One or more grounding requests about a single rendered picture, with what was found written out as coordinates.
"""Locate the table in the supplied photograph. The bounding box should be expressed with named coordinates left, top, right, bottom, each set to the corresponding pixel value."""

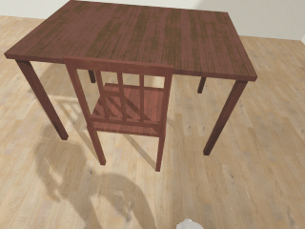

left=4, top=0, right=258, bottom=156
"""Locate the chair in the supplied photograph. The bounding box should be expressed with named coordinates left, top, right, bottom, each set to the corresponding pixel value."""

left=63, top=55, right=173, bottom=172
